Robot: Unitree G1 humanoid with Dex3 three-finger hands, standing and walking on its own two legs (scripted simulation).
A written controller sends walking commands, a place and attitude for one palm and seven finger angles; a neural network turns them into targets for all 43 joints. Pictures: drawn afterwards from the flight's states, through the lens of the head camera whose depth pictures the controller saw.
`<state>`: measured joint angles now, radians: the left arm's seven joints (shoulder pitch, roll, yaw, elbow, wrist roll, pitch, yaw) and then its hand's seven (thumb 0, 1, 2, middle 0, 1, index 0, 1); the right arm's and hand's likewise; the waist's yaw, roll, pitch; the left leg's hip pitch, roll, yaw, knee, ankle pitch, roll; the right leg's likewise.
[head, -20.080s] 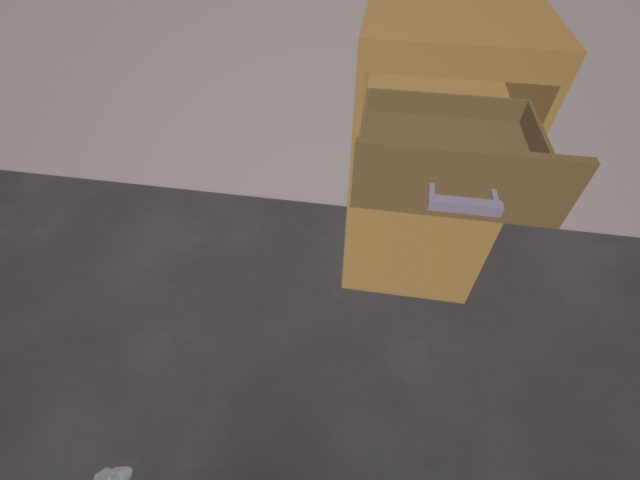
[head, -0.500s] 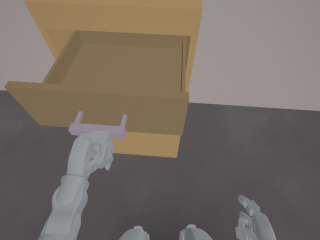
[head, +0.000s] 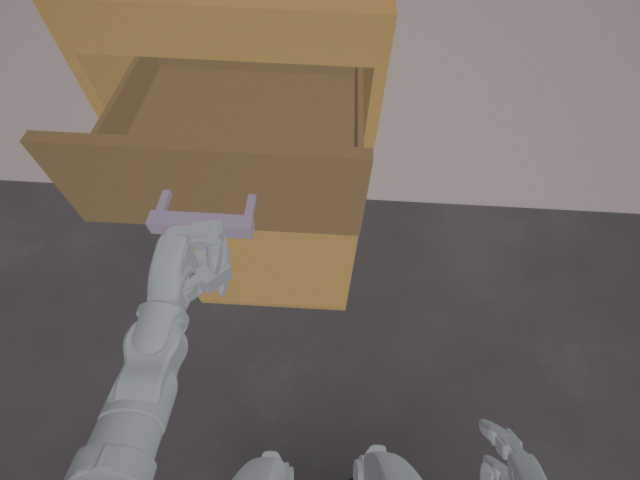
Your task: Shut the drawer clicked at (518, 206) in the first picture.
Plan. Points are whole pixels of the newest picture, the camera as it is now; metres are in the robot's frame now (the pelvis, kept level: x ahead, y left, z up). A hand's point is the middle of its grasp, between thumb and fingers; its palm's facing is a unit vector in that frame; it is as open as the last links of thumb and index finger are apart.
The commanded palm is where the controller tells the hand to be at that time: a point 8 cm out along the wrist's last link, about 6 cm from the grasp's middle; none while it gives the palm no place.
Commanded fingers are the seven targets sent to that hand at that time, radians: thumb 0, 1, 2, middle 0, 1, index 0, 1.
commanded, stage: push the drawer shut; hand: left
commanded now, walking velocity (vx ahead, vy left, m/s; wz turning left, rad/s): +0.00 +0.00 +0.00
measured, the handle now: (205, 211) +0.44 +0.16 +0.06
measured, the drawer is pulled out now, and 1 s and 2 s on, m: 0.18 0.05 0.00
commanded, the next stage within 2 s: pull the fist back off the drawer in 1.70 s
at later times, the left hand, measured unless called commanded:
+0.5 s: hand (231, 220) +0.43 +0.12 +0.05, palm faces -0.06 -1.00 -0.04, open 3.1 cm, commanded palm +0.42 +0.18 +0.06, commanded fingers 0.00 0.90 0.90 -1.40 -1.60 -1.40 -1.60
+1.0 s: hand (244, 182) +0.49 +0.11 +0.06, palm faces -0.03 -1.00 -0.03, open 3.4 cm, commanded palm +0.48 +0.16 +0.06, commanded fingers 0.00 0.90 0.90 -1.40 -1.60 -1.40 -1.60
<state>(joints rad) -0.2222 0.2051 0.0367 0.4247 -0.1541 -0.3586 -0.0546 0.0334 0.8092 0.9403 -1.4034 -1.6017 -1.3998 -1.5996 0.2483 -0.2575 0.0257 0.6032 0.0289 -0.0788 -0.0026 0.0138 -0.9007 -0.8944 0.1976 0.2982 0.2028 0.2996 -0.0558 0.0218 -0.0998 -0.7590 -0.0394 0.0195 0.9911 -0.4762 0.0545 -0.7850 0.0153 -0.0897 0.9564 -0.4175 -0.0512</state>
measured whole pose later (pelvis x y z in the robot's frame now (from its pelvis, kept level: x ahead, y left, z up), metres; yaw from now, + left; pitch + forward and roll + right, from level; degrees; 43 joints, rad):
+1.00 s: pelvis +0.00 +0.00 -0.01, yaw -2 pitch +20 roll -1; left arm -0.83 0.33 0.27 1.12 -0.09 -0.48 -0.07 0.06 0.81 0.93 -1.40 -1.60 -1.40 -1.60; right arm 0.38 -0.26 0.02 0.66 -0.01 -0.01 0.03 0.01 -0.90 -0.89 0.20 0.30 0.20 0.30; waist -0.17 0.03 -0.11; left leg -0.90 -0.02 0.04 1.02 -0.48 0.06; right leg -0.93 0.04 -0.08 0.97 -0.40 -0.05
